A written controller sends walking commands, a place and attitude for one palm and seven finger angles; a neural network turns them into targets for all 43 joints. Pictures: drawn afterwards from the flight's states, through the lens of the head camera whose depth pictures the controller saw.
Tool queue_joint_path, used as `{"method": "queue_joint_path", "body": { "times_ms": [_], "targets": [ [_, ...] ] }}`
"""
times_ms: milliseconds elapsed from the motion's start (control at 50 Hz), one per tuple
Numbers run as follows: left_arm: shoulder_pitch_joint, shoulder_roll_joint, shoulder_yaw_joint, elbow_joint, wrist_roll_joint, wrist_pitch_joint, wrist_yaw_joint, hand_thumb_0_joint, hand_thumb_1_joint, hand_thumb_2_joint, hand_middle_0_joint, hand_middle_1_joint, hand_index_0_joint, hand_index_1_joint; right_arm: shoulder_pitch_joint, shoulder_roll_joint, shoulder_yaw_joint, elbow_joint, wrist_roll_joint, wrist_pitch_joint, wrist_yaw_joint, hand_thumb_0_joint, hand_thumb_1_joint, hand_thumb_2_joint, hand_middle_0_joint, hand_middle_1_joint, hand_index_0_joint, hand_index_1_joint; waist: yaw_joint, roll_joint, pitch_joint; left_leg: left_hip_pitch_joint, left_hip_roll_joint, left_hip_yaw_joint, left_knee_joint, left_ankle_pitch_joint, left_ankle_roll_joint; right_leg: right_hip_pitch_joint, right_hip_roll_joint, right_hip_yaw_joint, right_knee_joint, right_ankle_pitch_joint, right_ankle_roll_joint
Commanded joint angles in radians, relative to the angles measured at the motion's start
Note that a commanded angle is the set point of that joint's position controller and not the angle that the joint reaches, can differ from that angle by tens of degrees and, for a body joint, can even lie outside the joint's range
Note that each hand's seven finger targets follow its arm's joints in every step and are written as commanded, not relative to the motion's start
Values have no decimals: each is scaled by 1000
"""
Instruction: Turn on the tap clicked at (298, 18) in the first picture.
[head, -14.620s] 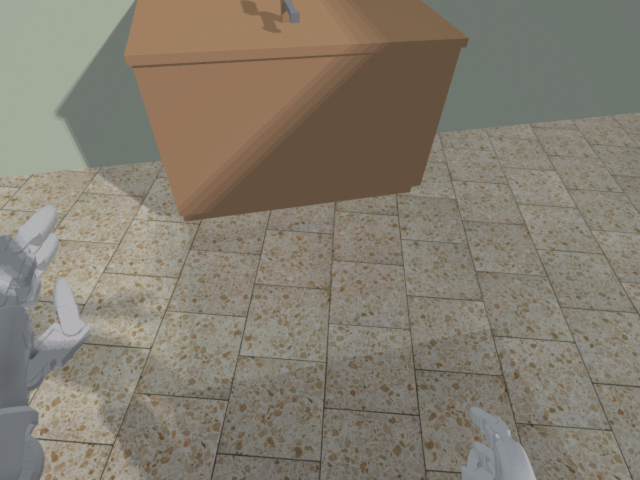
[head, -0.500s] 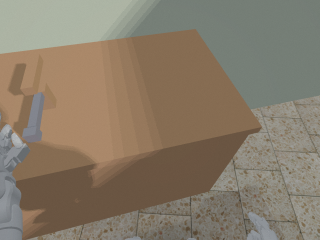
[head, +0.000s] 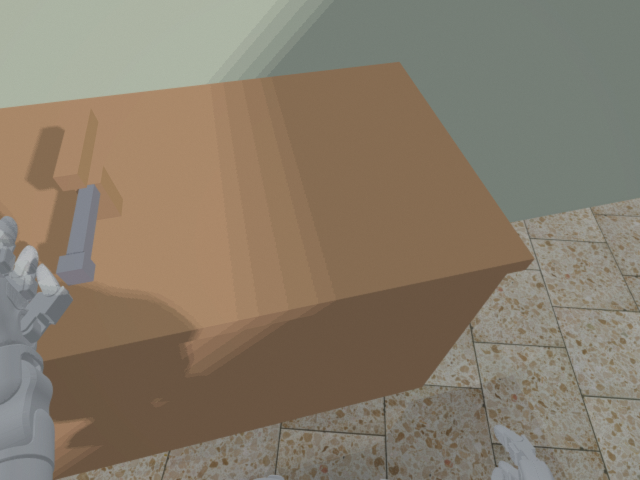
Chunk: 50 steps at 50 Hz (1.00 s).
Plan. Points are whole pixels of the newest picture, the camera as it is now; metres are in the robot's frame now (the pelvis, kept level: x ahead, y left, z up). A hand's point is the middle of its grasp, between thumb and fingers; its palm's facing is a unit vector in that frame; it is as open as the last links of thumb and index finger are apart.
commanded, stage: push the lever round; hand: left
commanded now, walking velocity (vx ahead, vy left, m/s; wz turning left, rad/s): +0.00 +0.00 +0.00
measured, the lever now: (76, 268) +0.33 +0.32 +0.08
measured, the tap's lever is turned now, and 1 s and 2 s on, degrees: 0 16 40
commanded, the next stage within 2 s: none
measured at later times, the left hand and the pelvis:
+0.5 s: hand (84, 299) +0.29 +0.30 +0.07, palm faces +0.51 -0.86 -0.08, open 7.7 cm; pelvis +0.00 +0.00 +0.00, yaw +0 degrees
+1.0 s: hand (119, 290) +0.31 +0.27 +0.06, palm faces +0.58 -0.81 -0.06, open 7.6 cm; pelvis +0.00 -0.01 +0.00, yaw +0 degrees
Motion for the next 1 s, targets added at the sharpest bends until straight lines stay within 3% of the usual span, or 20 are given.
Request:
{"method": "queue_joint_path", "body": {
  "times_ms": [0, 60, 120, 260, 280, 340, 360, 380, 460, 500, 640, 720, 740, 760, 840, 860, 920, 940, 960, 980],
  "targets": [
    [-136, 236, 51, -226, -4, -38, 8, 0, 900, 900, -150, -150, -150, -150, -12, -155, -63, -136, 3, -49, -16, 0, -900, -900, 200, 300, 200, 300, 8, 50, -270, 81, 8, -52, -136, 288, -14, 210, -10, 85, -85, 217, 32],
    [-130, 256, 84, -250, 8, -47, 46, 0, 900, 900, -150, -150, -150, -150, -14, -148, -64, -134, -1, -44, -10, 0, -900, -900, 200, 300, 200, 300, 13, 56, -257, 78, 11, -50, -132, 312, -19, 210, -9, 86, -82, 234, 33],
    [-119, 232, 72, -245, 12, -56, 66, 0, 900, 900, -150, -150, -150, -150, -16, -146, -64, -140, -4, -38, 0, 0, -900, -900, 200, 300, 200, 300, 1, 5, -235, 48, 9, -46, -130, 287, -17, 204, -8, 86, -79, 225, 37],
    [-205, 215, 27, -322, 31, -95, 66, 0, 900, 900, -150, -150, -150, -150, -31, -138, -63, -129, -4, -41, -7, 0, -900, -900, 200, 300, 200, 300, -14, 108, -246, 85, 12, -47, -126, 258, -19, 182, -8, 94, -82, 186, 28],
    [-174, 211, 27, -317, 30, -96, 68, 0, 900, 900, -150, -150, -150, -150, -28, -139, -64, -132, -6, -44, -6, 0, -900, -900, 200, 300, 200, 300, -6, 105, -256, 90, 11, -49, -129, 263, -21, 188, -7, 91, -79, 186, 26],
    [-182, 172, -14, -310, 25, -94, 67, 0, 900, 900, -150, -150, -150, -150, -33, -140, -63, -127, -6, -48, -8, 0, -900, -900, 200, 300, 200, 300, -20, 67, -249, 89, 12, -51, -126, 261, -22, 177, -6, 88, -79, 190, 29],
    [-171, 192, 10, -295, 28, -91, 73, 0, 900, 900, -150, -150, -150, -150, -34, -140, -62, -122, -5, -46, -9, 0, -900, -900, 200, 300, 200, 300, -11, 74, -238, 79, 12, -54, -127, 256, -23, 179, -8, 88, -81, 186, 28],
    [-149, 181, 9, -280, 24, -82, 75, 0, 900, 900, -150, -150, -150, -150, -31, -141, -64, -125, -4, -45, -8, 0, -900, -900, 200, 300, 200, 300, -10, 33, -244, 71, 11, -54, -131, 253, -21, 189, -8, 86, -80, 188, 30],
    [-152, 198, 24, -277, 27, -63, 91, 0, 900, 900, -150, -150, -150, -150, -44, -140, -61, -129, -1, -40, -11, 0, -900, -900, 200, 300, 200, 300, 1, 56, -234, 56, 6, -48, -135, 232, -19, 201, -13, 92, -90, 175, 30],
    [-164, 164, -10, -290, 31, -61, 98, 0, 900, 900, -150, -150, -150, -150, -46, -136, -59, -135, -3, -39, -7, 0, -900, -900, 200, 300, 200, 300, -8, 53, -237, 63, 5, -43, -134, 228, -17, 197, -12, 94, -91, 179, 32],
    [-228, 133, -43, -275, 35, -69, 119, 0, 900, 900, -150, -150, -150, -150, -53, -135, -56, -130, -3, -36, -6, 0, -900, -900, 200, 300, 200, 300, -28, 21, -211, 35, 4, -42, -125, 172, -8, 178, -15, 103, -100, 139, 36],
    [-235, 93, -82, -298, 51, -70, 154, 0, 900, 900, -150, -150, -150, -150, -55, -132, -56, -133, -7, -40, -2, 0, -900, -900, 200, 300, 200, 300, -23, 60, -236, 54, 2, -43, -121, 178, -10, 178, -17, 104, -95, 143, 33],
    [-231, 106, -66, -279, 54, -66, 165, 0, 900, 900, -150, -150, -150, -150, -52, -133, -57, -128, -8, -38, -1, 0, -900, -900, 200, 300, 200, 300, -24, 27, -234, 45, 2, -45, -120, 170, -8, 180, -17, 104, -98, 138, 35],
    [-226, 138, -36, -283, 66, -67, 182, 0, 900, 900, -150, -150, -150, -150, -53, -134, -58, -123, -9, -33, -3, 0, -900, -900, 200, 300, 200, 300, -15, 41, -244, 43, 3, -44, -118, 182, -7, 191, -18, 106, -94, 147, 34],
    [-245, 63, -106, -323, 79, -63, 222, 0, 900, 900, -150, -150, -150, -150, -60, -126, -58, -134, -13, -29, 4, 0, -900, -900, 200, 300, 200, 300, -24, 44, -262, 64, 0, -41, -118, 197, -12, 190, -18, 102, -92, 163, 35],
    [-243, 78, -88, -315, 89, -62, 238, 0, 900, 900, -150, -150, -150, -150, -59, -125, -59, -128, -14, -26, 3, 0, -900, -900, 200, 300, 200, 300, -22, 38, -252, 62, 3, -44, -118, 199, -11, 187, -18, 101, -92, 164, 34],
    [-254, 34, -128, -314, 95, -57, 269, 0, 900, 900, -150, -150, -150, -150, -65, -123, -57, -134, -17, -21, 7, 0, -900, -900, 200, 300, 200, 300, -26, 20, -244, 51, 0, -42, -118, 187, -11, 189, -20, 103, -97, 156, 36],
    [-251, 50, -112, -302, 98, -54, 281, 0, 900, 900, -150, -150, -150, -150, -66, -124, -58, -131, -18, -18, 6, 0, -900, -900, 200, 300, 200, 300, -27, -3, -243, 43, 1, -40, -119, 173, -9, 191, -21, 104, -101, 143, 38],
    [-240, 71, -86, -279, 107, -48, 295, 0, 900, 900, -150, -150, -150, -150, -71, -125, -56, -128, -18, -12, 5, 0, -900, -900, 200, 300, 200, 300, -18, 16, -225, 32, -1, -38, -119, 161, -6, 191, -23, 111, -108, 133, 38],
    [-289, 51, -114, -289, 109, -47, 302, 0, 900, 900, -150, -150, -150, -150, -72, -122, -53, -132, -18, -7, 6, 0, -900, -900, 200, 300, 200, 300, -36, -8, -230, 26, -2, -36, -118, 148, -2, 189, -27, 113, -111, 123, 42]
  ]
}}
